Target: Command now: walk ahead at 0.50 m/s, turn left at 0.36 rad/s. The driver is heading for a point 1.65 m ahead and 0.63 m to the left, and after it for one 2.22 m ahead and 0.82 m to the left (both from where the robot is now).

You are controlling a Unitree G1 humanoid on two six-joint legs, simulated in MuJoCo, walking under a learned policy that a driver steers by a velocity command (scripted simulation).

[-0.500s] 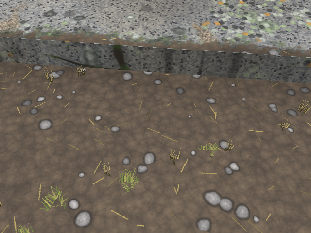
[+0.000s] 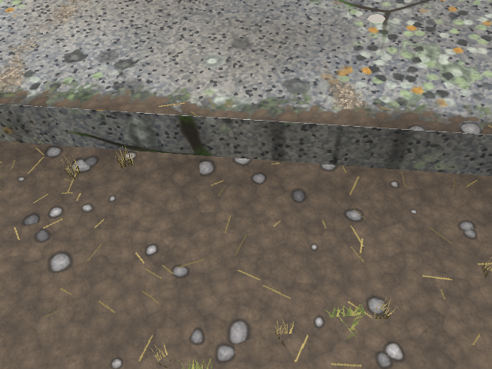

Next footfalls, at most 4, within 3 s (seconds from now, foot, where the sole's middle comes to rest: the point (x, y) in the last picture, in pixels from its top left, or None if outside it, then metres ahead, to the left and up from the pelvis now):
0.40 left None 0.36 0.17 -0.77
0.88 right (226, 290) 0.70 0.09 -0.77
1.36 left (122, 270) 0.77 0.41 -0.77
1.86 right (142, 191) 1.07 0.38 -0.77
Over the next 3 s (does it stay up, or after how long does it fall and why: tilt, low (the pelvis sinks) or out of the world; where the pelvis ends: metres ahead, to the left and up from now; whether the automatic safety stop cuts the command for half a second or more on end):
stays up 1.35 0.58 0.09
